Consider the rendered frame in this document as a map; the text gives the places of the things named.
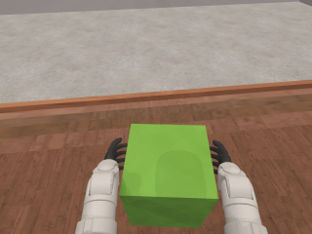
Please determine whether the right robot hand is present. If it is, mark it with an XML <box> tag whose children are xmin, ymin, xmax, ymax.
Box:
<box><xmin>209</xmin><ymin>140</ymin><xmax>232</xmax><ymax>175</ymax></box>

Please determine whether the left robot hand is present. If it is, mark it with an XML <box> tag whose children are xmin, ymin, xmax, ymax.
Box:
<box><xmin>103</xmin><ymin>137</ymin><xmax>128</xmax><ymax>171</ymax></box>

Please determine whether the robot right forearm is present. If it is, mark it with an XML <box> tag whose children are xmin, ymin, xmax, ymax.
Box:
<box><xmin>217</xmin><ymin>162</ymin><xmax>268</xmax><ymax>234</ymax></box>

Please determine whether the robot left forearm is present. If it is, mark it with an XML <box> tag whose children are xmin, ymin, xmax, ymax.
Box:
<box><xmin>75</xmin><ymin>159</ymin><xmax>120</xmax><ymax>234</ymax></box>

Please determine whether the carton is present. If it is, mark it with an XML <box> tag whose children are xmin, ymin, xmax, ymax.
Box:
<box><xmin>119</xmin><ymin>124</ymin><xmax>218</xmax><ymax>228</ymax></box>

